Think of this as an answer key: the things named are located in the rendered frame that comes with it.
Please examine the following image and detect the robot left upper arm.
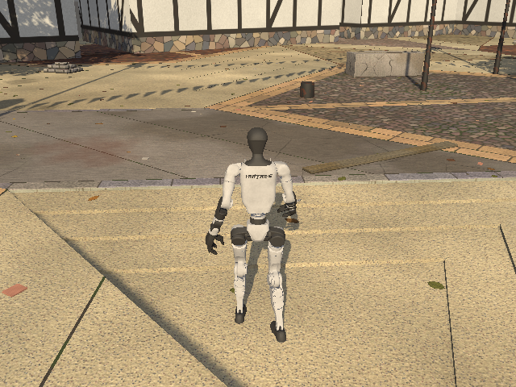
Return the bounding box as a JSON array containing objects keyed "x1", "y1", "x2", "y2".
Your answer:
[{"x1": 220, "y1": 163, "x2": 241, "y2": 210}]

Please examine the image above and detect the robot left hand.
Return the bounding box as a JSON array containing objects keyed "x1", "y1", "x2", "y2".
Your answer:
[{"x1": 206, "y1": 232, "x2": 224, "y2": 255}]

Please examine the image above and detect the humanoid robot head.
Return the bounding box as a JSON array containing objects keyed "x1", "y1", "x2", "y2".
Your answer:
[{"x1": 245, "y1": 127, "x2": 272, "y2": 166}]

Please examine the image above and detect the robot right upper arm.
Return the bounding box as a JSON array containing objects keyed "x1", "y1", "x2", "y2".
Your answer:
[{"x1": 274, "y1": 161, "x2": 295, "y2": 203}]

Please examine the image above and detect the robot right hand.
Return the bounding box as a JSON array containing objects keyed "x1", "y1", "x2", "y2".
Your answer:
[{"x1": 277, "y1": 204, "x2": 296, "y2": 217}]

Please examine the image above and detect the left robot forearm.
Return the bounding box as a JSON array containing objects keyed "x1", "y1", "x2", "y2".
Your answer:
[{"x1": 209, "y1": 197, "x2": 227, "y2": 235}]

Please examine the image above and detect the robot right shin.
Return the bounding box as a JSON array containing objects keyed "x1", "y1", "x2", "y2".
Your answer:
[{"x1": 269, "y1": 273, "x2": 284, "y2": 331}]

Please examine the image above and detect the right robot forearm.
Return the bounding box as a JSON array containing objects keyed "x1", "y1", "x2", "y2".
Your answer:
[{"x1": 286, "y1": 192, "x2": 297, "y2": 211}]

